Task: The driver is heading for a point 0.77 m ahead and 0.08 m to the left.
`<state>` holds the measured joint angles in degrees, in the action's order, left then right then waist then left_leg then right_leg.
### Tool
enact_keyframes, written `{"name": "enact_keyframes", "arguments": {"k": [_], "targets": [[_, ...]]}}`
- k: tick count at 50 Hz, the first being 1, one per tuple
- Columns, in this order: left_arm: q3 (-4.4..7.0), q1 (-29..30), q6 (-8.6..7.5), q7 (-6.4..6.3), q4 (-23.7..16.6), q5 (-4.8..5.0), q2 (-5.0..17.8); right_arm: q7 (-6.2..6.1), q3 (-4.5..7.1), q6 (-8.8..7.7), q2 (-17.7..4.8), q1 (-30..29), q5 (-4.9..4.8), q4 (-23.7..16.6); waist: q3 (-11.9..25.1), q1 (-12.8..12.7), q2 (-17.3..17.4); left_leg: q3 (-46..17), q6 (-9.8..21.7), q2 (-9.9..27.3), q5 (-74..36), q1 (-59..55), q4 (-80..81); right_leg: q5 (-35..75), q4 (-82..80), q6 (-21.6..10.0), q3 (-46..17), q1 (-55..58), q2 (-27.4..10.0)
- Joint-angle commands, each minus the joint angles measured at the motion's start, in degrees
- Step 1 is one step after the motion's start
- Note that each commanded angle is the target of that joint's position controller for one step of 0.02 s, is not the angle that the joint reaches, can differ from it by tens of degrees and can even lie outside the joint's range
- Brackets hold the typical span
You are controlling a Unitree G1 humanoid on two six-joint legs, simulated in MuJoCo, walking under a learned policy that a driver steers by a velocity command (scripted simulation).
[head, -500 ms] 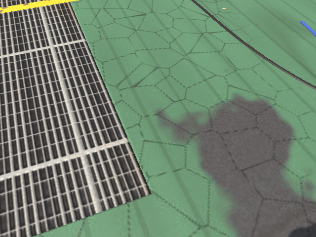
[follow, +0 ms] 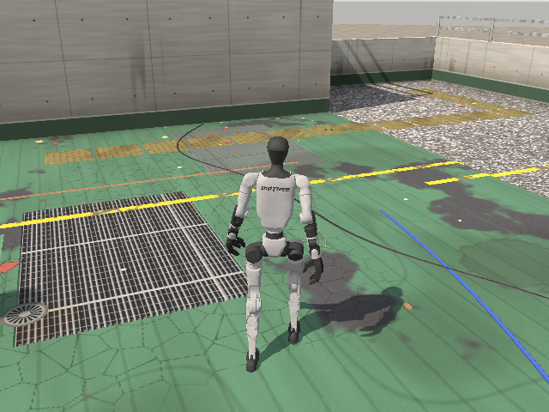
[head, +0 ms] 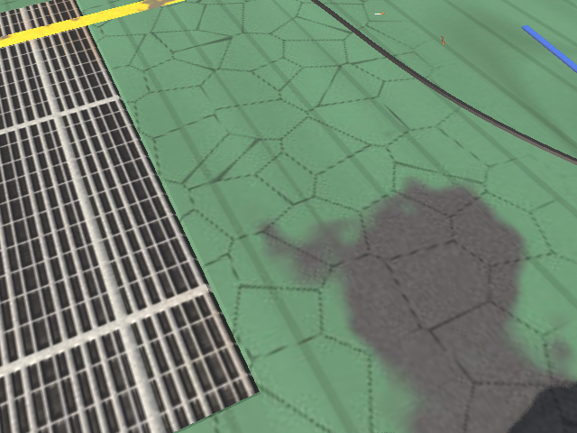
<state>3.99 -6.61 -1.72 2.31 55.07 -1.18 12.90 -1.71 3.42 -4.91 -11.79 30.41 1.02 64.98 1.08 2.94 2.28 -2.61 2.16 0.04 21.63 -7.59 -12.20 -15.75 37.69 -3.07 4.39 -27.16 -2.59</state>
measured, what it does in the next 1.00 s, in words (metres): walks ahead: right foot, then left foot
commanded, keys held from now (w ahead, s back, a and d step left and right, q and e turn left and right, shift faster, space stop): w+shift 0.42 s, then w+q+shift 0.26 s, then shift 0.32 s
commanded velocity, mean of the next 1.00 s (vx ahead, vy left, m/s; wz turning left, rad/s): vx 0.79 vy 0.00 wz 0.22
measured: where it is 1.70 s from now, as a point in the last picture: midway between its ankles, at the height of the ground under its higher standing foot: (284, 281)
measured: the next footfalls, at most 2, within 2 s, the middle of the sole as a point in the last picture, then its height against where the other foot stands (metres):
right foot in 0.04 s outside the picture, level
left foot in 0.52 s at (293, 396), level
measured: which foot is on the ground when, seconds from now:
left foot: down 0.00-0.06, up 0.08-0.50, down 0.52-0.94, up 0.96-1.00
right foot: up 0.00-0.02, down 0.04-0.54, up 0.56-0.92, down 0.94-1.00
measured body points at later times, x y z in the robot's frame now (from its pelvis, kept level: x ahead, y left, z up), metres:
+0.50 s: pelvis +0.37 -0.04 -0.02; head +0.42 -0.04 +0.42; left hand +0.25 +0.19 -0.16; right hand +0.61 -0.25 -0.11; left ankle +0.57 +0.03 -0.72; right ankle +0.10 -0.12 -0.73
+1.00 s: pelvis +0.82 -0.02 -0.02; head +0.87 -0.01 +0.43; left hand +0.97 +0.23 -0.12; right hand +0.84 -0.29 -0.15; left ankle +0.59 +0.03 -0.65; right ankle +0.99 -0.06 -0.73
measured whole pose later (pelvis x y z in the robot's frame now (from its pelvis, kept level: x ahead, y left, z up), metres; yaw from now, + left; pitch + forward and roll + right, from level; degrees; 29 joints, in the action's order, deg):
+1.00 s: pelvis +0.82 -0.02 -0.02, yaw +15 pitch +0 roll +0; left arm -0.3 -2.0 -7.2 0.9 43.8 -2.4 12.3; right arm -1.7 3.6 -4.5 -13.9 23.3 -1.9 56.3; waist -6.5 4.7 -0.3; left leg -7.3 2.8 -8.8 30.1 6.7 -59.5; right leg -1.0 29.6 -4.4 3.0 -29.0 1.6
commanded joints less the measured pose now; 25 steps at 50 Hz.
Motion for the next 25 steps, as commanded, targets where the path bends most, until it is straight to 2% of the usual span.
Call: {"name": "enact_keyframes", "arguments": {"k": [1, 2, 3, 4, 5, 6, 7, 8, 9, 10, 12, 14, 16, 18, 20, 22, 23, 24, 25], "targets": [[1.79, -11.0, -0.96, -0.50, -0.1, 0.43, 3.4, 0.65, 1.10, -1.78, -7.9, -6.3, -0.01, -4.1, -6.5, -10.4, 1.5, -3.7, 9.7, 11.6, -21.4, 23.3, -6.8, 0.3, -4.8, -2.1, 5.3, 23.1, 5.1], [3.38, -23.8, -1.69, -1.49, 3.8, 0.10, 6.9, 1.11, 0.78, -2.03, -7.6, -7.0, 0.51, -4.4, 1.1, -15.8, -4.7, 1.7, 8.1, 6.8, -30.5, 29.7, -26.2, -4.2, -6.1, -3.4, 2.7, 38.7, 4.1], [4.98, -33.7, -2.31, -2.13, 5.3, -1.55, 14.9, 1.82, -0.60, -2.31, -2.0, -6.5, -0.63, -7.7, 7.8, -17.1, -22.2, 6.6, 4.2, -1.6, -10.9, 45.2, -53.4, -37.7, -20.7, -8.0, -29.9, 48.2, -14.2], [3.01, -26.3, -2.18, -1.76, 4.4, -1.45, 10.0, 2.51, -0.29, -2.93, -2.4, -9.9, 0.26, -9.8, 4.6, -11.9, -18.7, -3.5, 6.1, -4.3, 1.7, 52.1, -63.8, -44.4, -32.5, -7.7, -51.2, 40.5, -17.8], [2.29, -16.2, -2.13, -1.56, 1.7, -1.43, 8.8, 3.00, -0.04, -2.64, -3.4, -12.7, 0.03, -11.6, -1.6, -7.0, -11.1, -3.5, 7.0, 0.7, -4.0, 55.4, -67.9, -38.7, -29.3, -7.0, -44.2, 33.6, -18.3], [1.81, -13.1, -2.67, -1.17, 0.7, -0.86, 7.1, 3.58, 0.10, -2.56, -4.4, -13.6, 0.22, -11.4, -2.5, -5.6, -3.3, -2.7, 6.9, 4.4, -9.6, 53.0, -65.6, -28.8, -28.3, -7.0, -35.2, 27.8, -16.6], [1.45, -12.3, -3.08, -1.04, 0.8, -0.38, 6.7, 3.93, 0.15, -2.22, -3.5, -12.7, 0.68, -11.3, -2.5, -3.5, -3.2, -1.8, 6.5, 6.0, -10.8, 49.9, -62.5, -23.8, -29.4, -6.3, -29.1, 23.9, -13.8], [0.72, -11.8, -3.51, -1.19, 1.2, -0.19, 5.1, 4.24, -0.06, -1.37, -2.5, -11.8, 1.58, -11.5, -3.7, -1.8, -5.1, -1.3, 5.2, 7.1, -11.2, 48.1, -60.5, -21.0, -30.7, -5.6, -24.9, 20.3, -11.8], [0.24, -12.5, -3.89, -1.41, 1.7, -0.11, 4.0, 4.64, -0.23, -0.43, -1.9, -12.6, 1.88, -12.1, -5.2, -1.1, -6.3, -0.6, 4.1, 7.8, -11.8, 47.9, -59.6, -18.8, -32.0, -5.5, -22.1, 18.1, -10.5], [-0.01, -14.0, -4.28, -1.66, 2.2, -0.03, 3.6, 4.89, -0.30, 0.33, -1.8, -14.3, 1.73, -13.0, -6.9, -1.1, -6.2, 0.3, 3.2, 8.1, -13.2, 49.8, -59.3, -16.0, -33.1, -5.7, -19.9, 17.5, -9.6], [-0.11, -16.6, -4.85, -1.82, 2.4, 0.07, 4.2, 5.09, -0.32, 1.28, -2.5, -19.7, 1.50, -15.2, -9.3, -1.7, -4.4, 2.2, 2.0, 8.5, -16.7, 55.1, -56.5, -9.9, -35.0, -6.4, -16.2, 18.3, -8.5], [-0.31, -19.3, -5.34, -1.60, 2.4, 0.27, 4.2, 5.16, -0.43, 1.43, -3.1, -27.1, 1.26, -18.1, -11.2, -3.4, -3.2, 4.4, 1.1, 8.0, -20.1, 57.1, -49.2, -2.1, -37.0, -7.2, -12.4, 18.7, -7.1], [-0.76, -20.9, -5.88, -1.62, 2.3, 0.48, 3.1, 5.31, -0.78, 1.24, -2.7, -32.9, 0.91, -20.5, -12.4, -4.3, -3.0, 6.2, 0.8, 6.9, -23.9, 54.5, -39.2, 6.2, -38.4, -7.4, -8.8, 18.8, -5.8], [-0.93, -22.7, -6.44, -2.06, 2.6, 0.92, 3.3, 5.63, -1.39, 1.13, -1.6, -37.1, 0.42, -22.2, -13.0, -5.1, -3.5, 8.8, 2.1, 5.5, -27.5, 49.0, -29.8, 16.2, -41.8, -7.2, -6.5, 20.1, -6.4], [-0.96, -23.8, -6.62, -2.43, 3.1, 1.21, 4.2, 5.45, -1.55, 1.04, -1.7, -38.8, 0.25, -23.1, -12.2, -5.1, -3.6, 10.6, 3.9, 3.5, -28.3, 45.4, -23.9, 30.0, -41.8, -6.6, -3.7, 26.4, -7.0], [-0.62, -23.4, -6.44, -2.67, 3.1, 0.56, 6.8, 4.67, -1.14, 0.99, -3.2, -36.4, -0.12, -22.8, -7.7, -3.2, -6.5, 13.0, 5.9, -0.8, -24.3, 40.7, -21.4, 56.4, -35.1, -5.4, -0.4, 35.1, -8.1], [-0.22, -23.9, -5.95, -3.16, 3.3, -0.04, 8.3, 4.21, -0.73, 1.05, -4.5, -33.5, -0.13, -22.2, -4.2, -1.8, -8.8, 14.2, 6.9, -3.6, -20.4, 37.5, -21.8, 69.6, -28.9, -4.5, 1.0, 39.1, -9.0], [0.24, -24.0, -5.09, -3.78, 3.7, -0.94, 9.7, 3.75, -0.09, 1.02, -6.2, -27.7, -0.18, -20.9, -0.2, 1.3, -10.8, 14.2, 8.1, -5.8, -16.4, 31.9, -22.3, 78.0, -19.2, -3.9, 2.5, 41.2, -9.9], [0.77, -23.1, -4.11, -4.35, 3.6, -1.78, 10.9, 3.24, 0.95, 1.02, -8.4, -17.3, -0.31, -18.0, 5.2, 6.0, -12.0, 13.6, 9.3, -7.5, -12.9, 22.2, -22.2, 80.4, -5.6, -3.5, 3.4, 40.4, -10.5]]}}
